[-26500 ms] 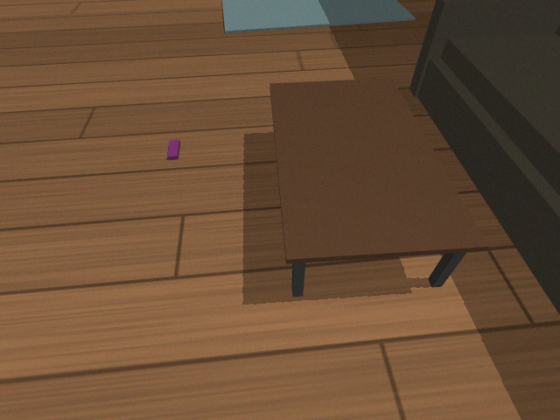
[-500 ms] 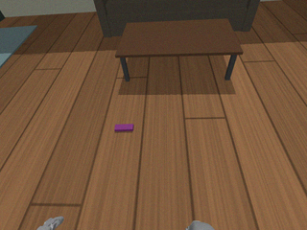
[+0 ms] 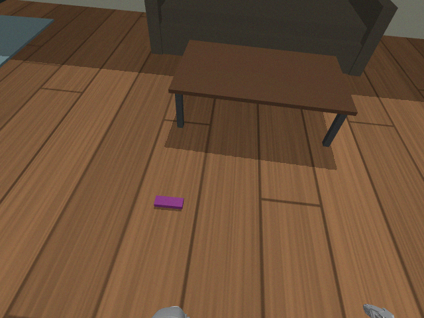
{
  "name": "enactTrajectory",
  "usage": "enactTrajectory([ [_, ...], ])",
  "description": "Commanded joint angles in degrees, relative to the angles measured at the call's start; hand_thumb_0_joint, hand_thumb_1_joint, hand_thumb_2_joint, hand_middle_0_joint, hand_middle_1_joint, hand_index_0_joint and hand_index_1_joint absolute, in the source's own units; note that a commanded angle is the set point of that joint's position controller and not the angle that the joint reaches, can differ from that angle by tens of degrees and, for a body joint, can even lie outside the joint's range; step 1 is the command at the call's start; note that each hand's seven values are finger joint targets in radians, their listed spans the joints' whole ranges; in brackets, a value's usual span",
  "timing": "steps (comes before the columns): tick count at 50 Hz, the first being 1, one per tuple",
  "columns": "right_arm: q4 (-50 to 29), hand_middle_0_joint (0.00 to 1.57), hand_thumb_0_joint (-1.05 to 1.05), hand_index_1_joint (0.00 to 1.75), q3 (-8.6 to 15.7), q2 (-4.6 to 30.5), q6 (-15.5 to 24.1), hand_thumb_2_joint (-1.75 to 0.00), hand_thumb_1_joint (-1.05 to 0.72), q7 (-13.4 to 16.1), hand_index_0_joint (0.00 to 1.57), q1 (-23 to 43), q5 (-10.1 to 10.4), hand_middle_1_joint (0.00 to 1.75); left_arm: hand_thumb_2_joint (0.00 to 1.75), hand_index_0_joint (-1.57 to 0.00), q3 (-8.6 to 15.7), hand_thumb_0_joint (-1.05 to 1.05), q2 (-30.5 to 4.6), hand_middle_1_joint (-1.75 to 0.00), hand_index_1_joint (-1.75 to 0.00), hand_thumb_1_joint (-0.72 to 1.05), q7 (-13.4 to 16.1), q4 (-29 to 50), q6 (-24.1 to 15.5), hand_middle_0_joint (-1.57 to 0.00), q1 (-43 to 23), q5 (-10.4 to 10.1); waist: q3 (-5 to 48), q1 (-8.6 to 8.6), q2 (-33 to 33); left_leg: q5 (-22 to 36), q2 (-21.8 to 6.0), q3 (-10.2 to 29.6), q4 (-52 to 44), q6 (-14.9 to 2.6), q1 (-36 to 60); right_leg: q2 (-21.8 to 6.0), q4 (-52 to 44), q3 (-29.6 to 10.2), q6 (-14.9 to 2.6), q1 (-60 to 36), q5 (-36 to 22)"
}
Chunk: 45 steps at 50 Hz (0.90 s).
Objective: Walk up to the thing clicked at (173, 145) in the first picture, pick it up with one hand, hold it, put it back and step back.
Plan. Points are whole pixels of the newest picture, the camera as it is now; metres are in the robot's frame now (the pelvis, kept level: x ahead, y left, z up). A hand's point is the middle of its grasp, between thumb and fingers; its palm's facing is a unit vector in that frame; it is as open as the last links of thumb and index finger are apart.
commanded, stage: walk up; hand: left
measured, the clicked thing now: (169, 202) +0.76 +0.25 -0.74
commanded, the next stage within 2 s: none
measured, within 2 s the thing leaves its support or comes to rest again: neither
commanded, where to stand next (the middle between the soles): +0.39 -0.02 m, yaw -1 degrees
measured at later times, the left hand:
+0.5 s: hand (121, 242) +0.28 +0.24 -0.12, palm faces -0.08 -0.91 -0.40, open 7.4 cm
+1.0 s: hand (115, 214) +0.38 +0.29 -0.16, palm faces -0.08 -0.95 -0.31, open 7.4 cm
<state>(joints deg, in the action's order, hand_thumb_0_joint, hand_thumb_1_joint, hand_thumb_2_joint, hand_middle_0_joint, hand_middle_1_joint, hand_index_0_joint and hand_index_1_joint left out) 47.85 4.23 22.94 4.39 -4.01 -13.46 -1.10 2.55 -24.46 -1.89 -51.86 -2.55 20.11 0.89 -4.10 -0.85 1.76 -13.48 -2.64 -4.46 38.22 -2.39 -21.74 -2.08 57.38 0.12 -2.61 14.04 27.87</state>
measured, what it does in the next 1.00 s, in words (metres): walks ahead: right foot, then left foot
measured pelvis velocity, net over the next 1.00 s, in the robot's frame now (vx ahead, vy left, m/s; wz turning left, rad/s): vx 0.32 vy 0.02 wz -0.02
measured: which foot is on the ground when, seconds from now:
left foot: down 0.00-0.44, up 0.46-0.82, down 0.84-1.00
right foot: up 0.00-0.38, down 0.40-0.86, up 0.88-1.00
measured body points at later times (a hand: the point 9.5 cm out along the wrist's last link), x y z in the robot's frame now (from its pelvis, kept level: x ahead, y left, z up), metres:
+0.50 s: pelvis +0.18 -0.03 +0.01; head +0.20 -0.05 +0.45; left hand +0.29 +0.28 -0.09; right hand +0.19 -0.35 -0.12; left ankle +0.10 +0.10 -0.67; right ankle +0.26 -0.15 -0.72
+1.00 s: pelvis +0.32 +0.02 +0.01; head +0.34 +0.07 +0.46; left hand +0.38 +0.34 -0.13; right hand +0.37 -0.30 -0.07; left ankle +0.39 +0.12 -0.72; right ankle +0.30 -0.13 -0.66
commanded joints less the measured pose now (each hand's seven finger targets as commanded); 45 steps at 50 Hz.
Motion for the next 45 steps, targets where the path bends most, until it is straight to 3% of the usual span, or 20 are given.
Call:
enactTrajectory([
  [1, -2.8, 0.20, 0.00, 0.30, 3.5, 15.0, 1.2, -0.90, -0.90, 2.3, 0.20, -4.9, 1.5, 0.30, 0.90, -0.20, 3.0, 0.00, -12.1, -0.30, -0.30, 0.90, 0.8, 3.7, -2.0, -0.20, 1.6, -1.3, -0.8, 2.03, -7.2, -0.4, -14.2, 21.3, -23.7, -5.43, 12.5, -1.8, 8.1, -7.9, -0.75, 19.0, -7.8],
  [3, -2.6, 0.20, 0.00, 0.30, 3.0, 14.0, 1.7, -0.90, -0.90, 2.2, 0.20, -3.9, 1.5, 0.30, 0.90, -0.20, 3.0, 0.00, -11.2, -0.30, -0.30, 0.90, 0.2, 2.5, -1.2, -0.20, 4.1, -1.6, -1.7, 0.65, -9.7, 2.4, -11.5, 14.2, -24.9, -4.47, 8.3, -2.5, 4.2, -5.3, 0.29, 15.3, -11.4],
  [5, -3.6, 0.20, 0.00, 0.30, 3.1, 14.4, 2.0, -0.90, -0.90, 2.2, 0.20, -3.2, 1.2, 0.30, 0.90, -0.20, 3.3, 0.00, -10.7, -0.30, -0.30, 0.90, -0.4, 2.1, -0.8, -0.20, 4.3, -1.3, -1.5, 0.37, -10.9, -3.3, -11.7, 12.7, -26.9, -7.19, 7.0, -2.7, 1.7, -4.1, 1.74, 13.8, -13.8],
  [10, -3.6, 0.20, 0.00, 0.30, 3.7, 15.3, 2.1, -0.90, -0.90, 2.0, 0.20, -5.9, 0.8, 0.30, 0.90, -0.20, 3.5, 0.00, -10.3, -0.30, -0.30, 0.90, -1.7, 4.3, -0.6, -0.20, -3.6, -0.4, -3.1, 2.86, -9.2, -7.7, -12.4, 11.3, -29.8, -8.92, 11.5, -3.8, -9.7, -2.8, 3.22, 18.5, -16.8],
  [16, -4.0, 0.20, 0.00, 0.30, 3.4, 14.5, 0.9, -0.90, -0.90, 2.0, 0.20, -6.9, 0.7, 0.30, 0.90, -0.20, 3.0, 0.00, -8.0, -0.30, -0.30, 0.90, -1.5, 5.6, -2.2, -0.20, -7.8, -0.1, 0.8, 3.31, -8.2, 15.2, -11.4, 6.0, -18.6, -8.74, 17.7, -1.6, -24.9, 2.8, 1.57, 11.4, -18.2],
  [19, -5.1, 0.20, 0.00, 0.30, 2.7, 12.8, 0.0, -0.90, -0.90, 2.2, 0.20, -6.7, 1.2, 0.30, 0.90, -0.20, 3.8, 0.00, -9.1, -0.30, -0.30, 0.90, -0.5, 2.8, -3.0, -0.20, -1.3, 0.0, 4.9, -0.36, -2.5, 17.3, -8.8, 3.2, -6.0, -5.85, 12.6, 1.4, -31.3, 4.2, 0.26, -4.2, -21.0],
  [20, -5.4, 0.20, 0.00, 0.30, 1.6, 10.7, 0.0, -0.90, -0.90, 2.2, 0.20, -7.9, 1.3, 0.30, 0.90, -0.20, 4.8, 0.00, -11.3, -0.30, -0.30, 0.90, 0.1, 1.8, -3.3, -0.20, 3.5, 0.1, 8.7, -2.52, 2.3, 14.7, -5.6, 0.5, 4.0, -4.35, 8.6, 0.1, -32.9, 2.1, -1.18, -13.1, -18.7],
  [22, -5.6, 0.20, 0.00, 0.30, 0.2, 8.2, -0.5, -0.90, -0.90, 2.2, 0.20, -11.1, 1.4, 0.30, 0.90, -0.20, 6.5, 0.00, -18.1, -0.30, -0.30, 0.90, 1.0, 3.2, -3.5, -0.20, 6.6, -0.1, 9.6, -3.64, 12.8, -16.8, 4.3, 1.0, 22.6, -0.34, -13.0, -21.6, -42.2, -34.0, -9.34, -22.9, -4.9],
  [23, -4.3, 0.20, 0.00, 0.30, 1.7, 13.8, -1.1, -0.90, -0.90, 2.8, 0.20, -9.4, 1.0, 0.30, 0.90, -0.20, 6.4, 0.00, -18.8, -0.30, -0.30, 0.90, 0.9, 3.6, -3.2, -0.20, 3.7, -0.7, 7.2, -3.55, 7.6, -19.4, 0.9, 5.0, 26.5, -0.29, -12.9, -24.2, -41.6, -37.3, -14.36, -17.7, -1.6],
  [24, -3.6, 0.20, 0.00, 0.30, 2.1, 14.4, -1.1, -0.90, -0.90, 3.0, 0.20, -8.3, 0.8, 0.30, 0.90, -0.20, 6.1, 0.00, -17.0, -0.30, -0.30, 0.90, 1.0, 4.2, -3.0, -0.20, 2.2, -1.3, 4.1, -3.11, 5.7, -17.9, -0.5, 7.1, 27.2, -0.14, -13.9, -22.2, -42.4, -32.7, -14.45, -13.7, -2.4],
  [26, -1.7, 0.20, 0.00, 0.30, 1.8, 12.8, -1.3, -0.90, -0.90, 2.5, 0.20, -8.9, 1.6, 0.30, 0.90, -0.20, 4.8, 0.00, -13.8, -0.30, -0.30, 0.90, 1.3, 5.2, -3.1, -0.20, -1.1, -1.5, 0.7, -0.78, 3.4, -11.0, -2.3, 9.2, 24.4, 0.13, -11.2, -15.2, -42.4, -18.6, -9.88, -7.7, -8.0],
  [28, -0.9, 0.20, 0.00, 0.30, 1.5, 11.6, -1.6, -0.90, -0.90, 1.8, 0.20, -10.4, 1.2, 0.30, 0.90, -0.20, 4.4, 0.00, -13.0, -0.30, -0.30, 0.90, 1.1, 5.4, -3.3, -0.20, -1.9, -1.0, 0.3, 0.39, 5.7, -7.6, -1.9, 6.9, 20.8, 0.67, -8.0, -12.1, -42.3, -11.9, -9.09, -3.7, -15.0],
  [30, -0.7, 0.20, 0.00, 0.30, 1.6, 10.9, -1.8, -0.90, -0.90, 1.3, 0.20, -10.3, 0.8, 0.30, 0.90, -0.20, 4.5, 0.00, -13.2, -0.30, -0.30, 0.90, 0.9, 6.1, -3.5, -0.20, -2.1, -0.8, 0.1, 0.24, 7.4, -4.8, -2.0, 5.6, 17.2, 1.62, -7.5, -11.0, -42.9, -8.4, -9.58, -2.0, -15.7],
  [34, -1.3, 0.20, 0.00, 0.30, 2.2, 10.9, -1.3, -0.90, -0.90, 0.5, 0.20, -6.8, 0.0, 0.30, 0.90, -0.20, 5.0, 0.00, -14.0, -0.30, -0.30, 0.90, 0.3, 7.9, -3.2, -0.20, -3.6, -0.1, -1.6, -0.25, 9.0, -1.7, -3.2, 3.2, 7.1, 3.36, -6.3, -11.4, -44.8, -6.3, -10.40, 1.3, -3.8],
  [39, 0.4, 0.20, 0.00, 0.30, 1.9, 8.9, -0.2, -0.90, -0.90, 1.8, 0.20, -5.8, 0.1, 0.30, 0.90, -0.20, 3.5, 0.00, -12.9, -0.30, -0.30, 0.90, 0.7, 7.7, -1.9, -0.20, -5.1, -0.4, 0.2, 0.95, 4.8, 6.5, -0.8, 0.8, -3.7, 2.67, 6.7, -11.4, -34.5, -3.0, -8.53, 6.8, -17.2],
  [41, 2.5, 0.20, 0.00, 0.30, 2.3, 10.7, 0.6, -0.90, -0.90, 3.1, 0.20, -11.9, -0.1, 0.30, 0.90, -0.20, 2.0, 0.00, -9.2, -0.30, -0.30, 0.90, 1.1, 8.2, -1.1, -0.20, -6.7, -0.6, 5.3, 4.78, -2.8, 7.8, -0.1, 2.0, -10.0, 1.00, 16.3, -8.3, -20.8, -0.1, -4.60, 7.2, -22.0],
  [42, 2.7, 0.20, 0.00, 0.30, 3.8, 15.9, 1.1, -0.90, -0.90, 3.4, 0.20, -15.3, -0.7, 0.30, 0.90, -0.20, 1.2, 0.00, -6.1, -0.30, -0.30, 0.90, 0.8, 8.4, -1.0, -0.20, -3.2, -0.9, 7.7, 5.12, -16.5, 2.4, -8.8, 14.6, -16.8, -1.28, 18.7, -2.3, -6.5, 4.6, -1.80, 10.0, -12.2],
  [43, 1.0, 0.20, 0.00, 0.30, 4.2, 19.2, 1.2, -0.90, -0.90, 3.6, 0.20, -12.9, -0.8, 0.30, 0.90, -0.20, 0.8, 0.00, -4.7, -0.30, -0.30, 0.90, 1.1, 7.3, -0.4, -0.20, 0.7, -1.3, 5.6, 2.53, -18.5, 0.7, -18.0, 34.0, -21.3, -5.12, 20.5, 5.5, -0.4, 0.5, 0.44, 19.5, 2.6],
  [44, -0.3, 0.20, 0.00, 0.30, 4.5, 20.4, 0.9, -0.90, -0.90, 3.5, 0.20, -9.9, 0.6, 0.30, 0.90, -0.20, 2.2, 0.00, -10.2, -0.30, -0.30, 0.90, 2.0, 5.2, 0.5, -0.20, 3.0, -1.0, 5.5, 1.99, -12.7, -3.8, -21.6, 36.4, -21.9, -10.12, 17.9, 2.2, 4.5, -2.3, -0.10, 18.5, 4.8],
  [45, -0.3, 0.20, 0.00, 0.30, 4.5, 19.6, 0.6, -0.90, -0.90, 3.6, 0.20, -8.6, 1.0, 0.30, 0.90, -0.20, 2.3, 0.00, -11.8, -0.30, -0.30, 0.90, 2.2, 4.5, 0.7, -0.20, 1.3, -0.6, 2.9, 2.16, -12.1, -6.0, -21.0, 36.5, -22.3, -11.43, 14.5, 0.4, 7.1, -3.5, -0.47, 19.1, 3.5],
])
